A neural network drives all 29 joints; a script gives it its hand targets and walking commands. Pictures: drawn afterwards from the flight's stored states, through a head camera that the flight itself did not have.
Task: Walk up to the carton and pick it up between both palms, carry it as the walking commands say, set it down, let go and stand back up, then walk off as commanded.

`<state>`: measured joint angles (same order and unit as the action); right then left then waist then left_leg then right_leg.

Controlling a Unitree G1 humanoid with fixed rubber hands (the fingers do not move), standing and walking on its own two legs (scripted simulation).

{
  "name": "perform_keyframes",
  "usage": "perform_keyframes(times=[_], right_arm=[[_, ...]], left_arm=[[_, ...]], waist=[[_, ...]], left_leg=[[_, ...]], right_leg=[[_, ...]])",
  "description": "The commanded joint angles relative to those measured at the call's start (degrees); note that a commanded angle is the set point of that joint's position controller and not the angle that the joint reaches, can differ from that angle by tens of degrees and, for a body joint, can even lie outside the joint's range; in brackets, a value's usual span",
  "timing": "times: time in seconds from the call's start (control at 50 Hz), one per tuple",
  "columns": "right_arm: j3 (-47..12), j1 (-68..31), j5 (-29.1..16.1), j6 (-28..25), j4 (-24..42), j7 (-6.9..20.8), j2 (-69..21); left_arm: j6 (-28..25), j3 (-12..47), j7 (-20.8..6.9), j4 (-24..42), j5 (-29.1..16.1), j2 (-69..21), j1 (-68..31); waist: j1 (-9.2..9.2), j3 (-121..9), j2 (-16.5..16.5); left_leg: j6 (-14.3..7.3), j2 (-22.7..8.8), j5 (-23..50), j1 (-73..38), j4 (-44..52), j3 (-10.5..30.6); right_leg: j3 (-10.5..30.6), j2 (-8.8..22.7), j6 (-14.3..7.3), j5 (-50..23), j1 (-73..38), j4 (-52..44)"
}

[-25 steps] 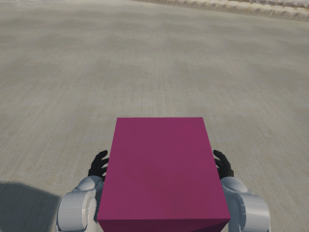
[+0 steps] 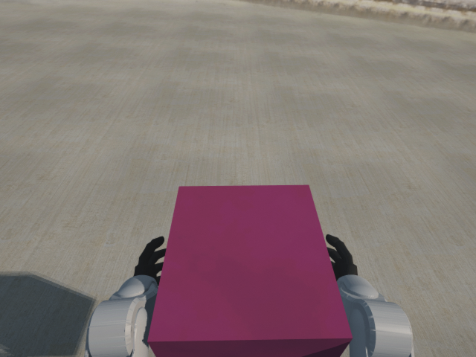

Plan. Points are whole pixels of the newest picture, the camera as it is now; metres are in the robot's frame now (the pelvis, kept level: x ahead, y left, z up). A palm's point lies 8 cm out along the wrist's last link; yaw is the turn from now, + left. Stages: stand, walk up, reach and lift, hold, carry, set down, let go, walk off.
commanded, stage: carry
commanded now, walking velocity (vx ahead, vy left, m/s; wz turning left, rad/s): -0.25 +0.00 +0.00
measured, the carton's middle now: (245, 299) +0.24 +0.01 +0.03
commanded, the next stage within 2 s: none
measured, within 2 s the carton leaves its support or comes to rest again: neither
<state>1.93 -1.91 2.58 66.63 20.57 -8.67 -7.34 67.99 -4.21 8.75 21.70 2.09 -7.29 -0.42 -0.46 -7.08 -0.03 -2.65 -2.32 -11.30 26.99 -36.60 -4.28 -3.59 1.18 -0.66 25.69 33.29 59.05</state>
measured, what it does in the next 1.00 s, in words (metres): walks backwards: right foot, then left foot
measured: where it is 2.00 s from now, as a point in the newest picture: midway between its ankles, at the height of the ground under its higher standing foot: outside the picture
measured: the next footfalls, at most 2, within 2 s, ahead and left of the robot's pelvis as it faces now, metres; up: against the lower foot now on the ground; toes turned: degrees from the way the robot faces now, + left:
right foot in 0.14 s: -0.03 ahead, -0.12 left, +0.00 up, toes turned -6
left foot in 0.44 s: -0.15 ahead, +0.09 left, +0.00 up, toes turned +4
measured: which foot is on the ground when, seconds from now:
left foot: down 0.00-0.16, up 0.18-0.42, down 0.44-0.76, up 0.78-1.00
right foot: up 0.00-0.12, down 0.14-0.46, up 0.48-0.74, down 0.76-1.00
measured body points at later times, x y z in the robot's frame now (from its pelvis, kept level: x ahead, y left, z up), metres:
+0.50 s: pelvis -0.19 -0.01 +0.00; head -0.20 +0.00 +0.45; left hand +0.07 +0.14 +0.07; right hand +0.07 -0.16 +0.08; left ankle -0.19 +0.09 -0.72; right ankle -0.08 -0.12 -0.71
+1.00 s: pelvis -0.37 -0.05 +0.00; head -0.37 -0.07 +0.45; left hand -0.12 +0.09 +0.08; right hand -0.11 -0.21 +0.08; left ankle -0.38 +0.06 -0.68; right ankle -0.29 -0.14 -0.72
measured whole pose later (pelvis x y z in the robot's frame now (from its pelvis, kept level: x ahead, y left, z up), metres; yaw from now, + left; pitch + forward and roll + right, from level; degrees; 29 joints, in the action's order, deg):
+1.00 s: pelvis -0.37 -0.05 +0.00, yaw +1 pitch +4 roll +0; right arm 3.1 -1.8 1.3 67.6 29.0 -9.2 -7.3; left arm 65.9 -2.1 8.8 26.6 1.1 -7.4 -0.4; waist 1.5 -4.7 2.2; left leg 1.5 -0.5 -26.7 29.8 -55.6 -2.0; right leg -5.6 0.8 -3.1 9.7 27.0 32.7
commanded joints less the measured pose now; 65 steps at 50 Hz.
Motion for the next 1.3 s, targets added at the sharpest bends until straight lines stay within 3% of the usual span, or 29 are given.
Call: perform_keyframes(times=[0.0,0.02,0.06,0.08,0.1,0.12,0.14,0.16,0.2,0.32,0.38,0.4,0.44,0.46,0.52,0.56,0.66,0.7,0.74,0.76,0.84,0.96,1.0,1.02,1.04,1.06,1.08,1.18,1.28], right_arm=[[-29.4,-22.1,-13.0,-2.3,8.9,7.3,-47.5],[-29.1,-20.8,-13.2,-2.4,8.2,7.4,-48.1],[-31.1,-20.0,-13.0,-1.4,9.0,7.2,-46.9],[-31.5,-22.9,-13.8,-2.1,10.8,7.3,-48.3],[-30.8,-18.6,-12.6,-1.6,8.0,7.1,-46.0],[-31.0,-21.4,-12.2,-1.8,8.8,6.5,-47.4],[-32.4,-21.4,-12.8,-1.4,8.4,6.6,-48.3],[-34.3,-29.1,-14.1,-2.2,13.3,6.9,-48.0],[-35.7,-30.2,-15.9,-2.7,14.0,7.5,-48.9],[-37.3,-24.8,-19.2,-1.7,13.6,7.5,-51.1],[-34.4,-23.4,-16.5,-0.2,12.4,6.9,-46.6],[-34.2,-20.0,-15.9,0.2,12.7,7.0,-45.7],[-32.2,-22.2,-15.4,-0.2,12.4,7.9,-45.0],[-32.1,-22.0,-16.2,-1.6,11.2,8.4,-48.5],[-33.7,-28.7,-15.6,-2.5,16.6,9.0,-51.2],[-33.1,-24.7,-16.3,-2.6,16.0,7.9,-51.2],[-32.1,-21.8,-13.9,-1.6,13.7,6.2,-46.7],[-31.9,-15.7,-12.9,-0.8,10.4,6.1,-45.0],[-31.8,-16.7,-12.6,-0.6,10.6,6.2,-46.2],[-33.5,-25.2,-14.6,-0.9,15.9,6.4,-46.6],[-38.0,-31.5,-19.1,-2.2,18.1,7.5,-53.1],[-37.2,-25.2,-18.4,-0.6,16.3,6.7,-49.3],[-35.0,-21.8,-17.0,0.6,12.4,6.6,-47.6],[-33.9,-20.9,-17.1,0.6,12.9,6.9,-47.4],[-34.9,-20.5,-18.0,1.0,10.4,7.3,-48.0],[-34.1,-22.8,-16.9,0.9,11.5,7.5,-45.7],[-33.6,-21.7,-16.8,-0.3,11.3,8.1,-50.3],[-33.6,-29.2,-16.4,-1.4,15.7,7.8,-51.1],[-30.9,-19.8,-13.9,-0.3,11.0,6.2,-46.7]], left_arm=[[-3.2,41.0,-8.5,12.2,-19.6,-50.3,-34.4],[-3.2,41.7,-8.3,13.9,-20.5,-50.3,-35.7],[-2.5,39.4,-8.4,9.7,-19.1,-49.7,-28.9],[-2.8,40.1,-8.6,11.0,-19.3,-53.1,-30.7],[-2.3,38.7,-8.7,9.4,-19.1,-49.5,-28.9],[-2.5,38.2,-8.9,7.6,-19.1,-51.2,-30.3],[-3.0,37.9,-9.1,9.7,-19.2,-50.5,-31.7],[-3.1,37.0,-9.6,6.7,-17.3,-51.7,-28.6],[-3.9,36.5,-9.3,11.1,-16.7,-50.5,-30.8],[-4.8,37.2,-7.4,17.1,-16.7,-49.3,-28.4],[-2.6,35.2,-6.6,10.6,-14.5,-47.9,-23.8],[-2.3,36.2,-6.9,10.7,-15.2,-47.5,-20.6],[-2.5,36.3,-6.6,12.1,-15.9,-47.1,-26.1],[-3.1,39.5,-6.8,16.3,-17.0,-48.8,-32.2],[-3.5,40.5,-8.2,15.6,-19.2,-54.9,-35.4],[-3.0,42.0,-8.4,17.3,-20.5,-54.1,-33.4],[-1.8,39.4,-8.0,12.5,-18.9,-49.9,-27.7],[-1.9,38.9,-7.8,13.4,-18.5,-47.0,-25.9],[-1.6,38.9,-8.1,13.5,-19.0,-47.6,-28.3],[-1.9,38.6,-8.9,13.5,-19.1,-49.3,-28.6],[-3.9,37.6,-8.9,16.8,-18.6,-53.4,-30.6],[-3.6,36.4,-8.1,17.0,-17.1,-48.3,-25.8],[-2.4,35.6,-7.0,11.4,-15.6,-47.8,-22.2],[-2.2,36.4,-6.9,12.9,-15.7,-47.1,-21.6],[-2.3,35.6,-7.0,13.4,-15.6,-44.6,-21.6],[-1.3,36.7,-7.3,12.1,-15.8,-45.6,-21.6],[-2.1,40.0,-7.7,17.9,-18.2,-48.7,-30.0],[-2.4,41.0,-9.1,16.7,-20.2,-51.9,-33.5],[-1.2,40.4,-8.3,15.5,-20.3,-48.0,-30.7]], waist=[[1.21,-11.7,10.4],[1.12,-13.0,16.0],[0.61,-17.5,10.2],[0.46,-19.1,13.0],[0.33,-18.2,6.7],[0.39,-16.8,-9.6],[1.25,-11.3,-18.2],[-0.27,-9.1,-14.8],[0.18,-6.1,-4.1],[0.47,-15.9,-7.1],[0.83,-16.6,-12.1],[1.16,-18.4,-8.1],[-0.41,-16.9,21.4],[1.97,-11.4,21.9],[1.16,-10.2,3.2],[1.1,-15.7,9.9],[1.19,-14.4,12.9],[0.32,-15.6,12.9],[0.78,-14.0,-7.0],[0.03,-12.2,-16.6],[0.07,-10.9,-6.6],[0.07,-16.8,-13.0],[0.78,-13.5,-12.9],[1.0,-17.5,-4.3],[0.58,-17.0,-1.0],[0.13,-13.0,13.8],[1.67,-11.3,20.0],[0.8,-9.0,7.3],[0.61,-11.2,14.2]], left_leg=[[-3.3,-14.2,-8.9,-8.2,22.9,18.0],[-3.3,-13.1,-7.5,-7.4,22.8,14.5],[-0.8,-13.2,-3.6,-10.3,19.7,11.7],[1.8,-10.1,1.7,-13.3,17.1,9.2],[3.0,-9.2,-2.6,-7.6,14.4,10.0],[3.6,-5.1,-8.0,2.2,4.3,6.6],[4.6,0.8,-14.5,8.8,-5.0,0.4],[4.0,2.2,-18.7,7.1,-22.4,2.2],[4.3,2.8,-11.9,6.5,-33.1,5.0],[5.0,1.8,-15.2,5.8,-21.6,1.1],[2.8,1.4,-14.8,-6.1,7.1,-0.9],[3.4,-0.3,-8.5,-12.3,16.1,2.3],[-2.2,-23.8,14.4,-22.5,16.0,30.5],[-8.1,-24.0,21.1,-11.4,17.7,27.0],[-5.3,-14.9,23.6,-12.2,14.5,16.8],[-5.8,-13.8,19.8,-15.9,14.3,13.8],[-5.6,-14.1,19.3,-16.1,15.4,16.4],[-1.1,-11.3,9.9,-11.9,13.9,13.3],[4.7,-2.5,-4.7,3.8,-2.5,5.5],[5.2,1.9,-20.5,10.0,-12.6,0.4],[4.0,1.7,-15.7,7.2,-33.6,6.1],[4.1,1.3,-16.9,0.1,-12.3,0.7],[3.5,2.1,-13.0,-6.4,7.3,-0.5],[3.2,0.5,-5.9,-13.3,14.1,0.4],[1.3,-6.9,-3.8,-19.7,16.5,10.1],[-2.8,-20.5,12.1,-21.7,17.2,26.7],[-8.5,-22.5,10.5,-11.8,19.0,23.6],[-5.3,-13.8,3.1,-4.6,18.5,11.8],[-2.4,-12.0,1.3,-10.4,15.6,10.9]], right_leg=[[-1.1,-1.1,0.1,1.1,-3.6,-2.5],[-2.7,-1.4,0.2,2.2,-7.3,-6.8],[-5.3,-2.3,-0.7,-0.4,-14.1,-25.2],[-3.9,-1.9,-1.4,-3.7,-19.0,-34.7],[2.4,2.7,-2.4,-4.1,-21.8,-39.2],[15.8,13.6,-4.4,-2.7,-25.3,-42.7],[20.8,21.9,-9.7,-21.0,-20.6,-41.6],[20.1,23.0,-13.4,-18.7,-11.4,-43.6],[12.0,18.8,-10.8,-7.2,-5.4,-45.6],[8.8,13.7,-9.7,-32.7,-23.3,-35.3],[7.1,13.3,-7.4,-18.8,-21.5,-36.4],[5.7,10.9,-4.9,-21.1,-19.5,-32.0],[0.9,5.1,2.2,2.4,3.1,-15.5],[1.3,1.2,1.1,9.9,3.2,-5.1],[3.5,-1.3,0.7,-0.6,2.1,6.0],[3.1,0.7,0.5,-0.5,-0.3,4.7],[-1.9,-1.7,0.6,2.8,-8.0,-16.8],[-0.9,-0.3,-1.3,-5.7,-17.7,-34.1],[19.8,16.4,-5.5,-24.9,-28.2,-39.8],[21.8,25.0,-11.2,-36.5,-22.7,-39.2],[10.5,17.9,-11.7,-41.4,-16.6,-37.2],[10.4,14.9,-9.0,-20.9,-24.5,-39.7],[9.6,12.4,-7.7,-28.5,-21.3,-36.7],[6.6,11.6,-5.2,-24.1,-19.8,-34.6],[5.5,9.3,-1.4,-16.9,-13.7,-30.4],[2.3,4.8,1.4,-5.1,-1.1,-21.3],[-1.5,2.9,1.6,3.4,-3.0,-13.0],[1.3,1.3,0.1,-1.2,-5.8,2.2],[-3.8,-1.3,0.1,-1.9,-15.1,-26.1]])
